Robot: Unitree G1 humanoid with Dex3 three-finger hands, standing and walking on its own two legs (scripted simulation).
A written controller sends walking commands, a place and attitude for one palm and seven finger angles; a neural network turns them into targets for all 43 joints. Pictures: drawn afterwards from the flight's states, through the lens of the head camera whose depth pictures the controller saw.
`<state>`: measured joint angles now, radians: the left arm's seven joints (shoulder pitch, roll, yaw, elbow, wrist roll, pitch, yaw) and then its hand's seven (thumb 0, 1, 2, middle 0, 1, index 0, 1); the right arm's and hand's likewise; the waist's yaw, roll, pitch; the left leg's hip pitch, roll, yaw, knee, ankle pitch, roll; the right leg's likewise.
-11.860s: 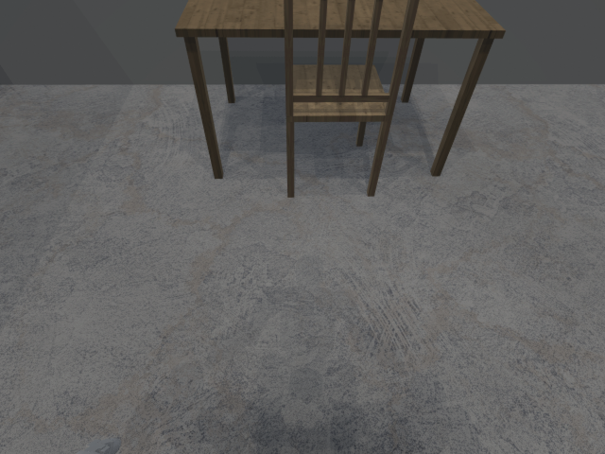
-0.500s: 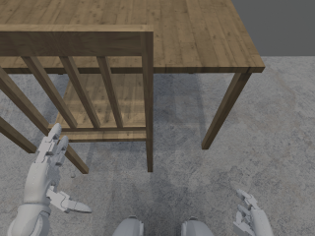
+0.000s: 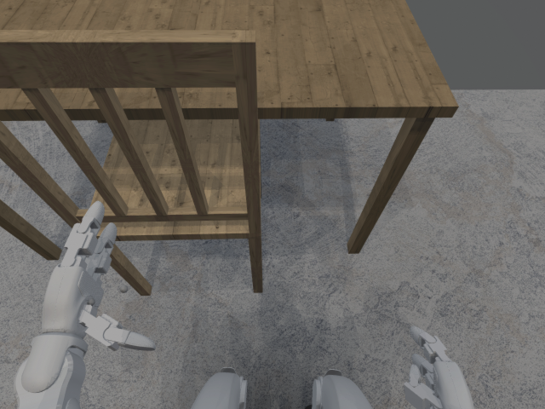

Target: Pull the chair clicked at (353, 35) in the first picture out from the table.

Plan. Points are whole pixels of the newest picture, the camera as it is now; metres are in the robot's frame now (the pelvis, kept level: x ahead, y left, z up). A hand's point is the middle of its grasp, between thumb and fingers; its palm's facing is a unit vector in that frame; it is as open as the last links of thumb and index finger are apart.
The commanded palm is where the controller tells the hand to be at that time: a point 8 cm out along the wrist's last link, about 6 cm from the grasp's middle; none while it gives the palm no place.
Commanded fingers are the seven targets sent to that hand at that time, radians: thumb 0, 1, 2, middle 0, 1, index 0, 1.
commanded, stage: aim the fingers beside a spindle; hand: left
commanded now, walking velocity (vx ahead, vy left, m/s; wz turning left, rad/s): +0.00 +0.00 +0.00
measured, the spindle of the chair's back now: (138, 162) +0.50 +0.27 +0.01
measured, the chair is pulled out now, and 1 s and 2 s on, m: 0.00 0.00 0.00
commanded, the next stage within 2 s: push the fingers through the gap in 1.68 s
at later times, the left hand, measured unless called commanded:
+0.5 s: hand (129, 269) +0.30 +0.23 +0.02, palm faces +0.05 -1.00 -0.05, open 17.0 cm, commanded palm +0.29 +0.28 +0.02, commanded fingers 0.00 -0.50 0.30 -0.06 -0.08 -0.06 -0.08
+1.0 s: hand (139, 248) +0.34 +0.23 -0.01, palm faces +0.05 -1.00 -0.05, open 17.0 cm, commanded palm +0.32 +0.28 +0.00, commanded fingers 0.00 -0.50 0.30 -0.06 -0.08 -0.06 -0.08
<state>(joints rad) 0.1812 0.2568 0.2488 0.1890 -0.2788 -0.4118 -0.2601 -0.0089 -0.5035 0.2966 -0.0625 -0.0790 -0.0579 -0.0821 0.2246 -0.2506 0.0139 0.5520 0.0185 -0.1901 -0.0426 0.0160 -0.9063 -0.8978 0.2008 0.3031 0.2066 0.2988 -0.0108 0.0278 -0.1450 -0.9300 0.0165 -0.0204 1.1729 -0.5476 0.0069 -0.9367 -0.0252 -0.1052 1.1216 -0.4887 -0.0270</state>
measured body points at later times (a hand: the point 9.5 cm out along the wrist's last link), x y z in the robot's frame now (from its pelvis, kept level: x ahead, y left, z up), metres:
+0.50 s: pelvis -0.01 +0.01 -0.01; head +0.09 +0.02 +0.43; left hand +0.29 +0.28 +0.02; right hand +0.15 -0.23 -0.11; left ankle +0.01 +0.11 -0.65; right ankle +0.03 -0.11 -0.65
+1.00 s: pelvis -0.01 +0.02 -0.02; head +0.11 +0.03 +0.41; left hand +0.33 +0.28 +0.00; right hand +0.13 -0.24 -0.13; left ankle +0.01 +0.11 -0.65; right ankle +0.03 -0.11 -0.65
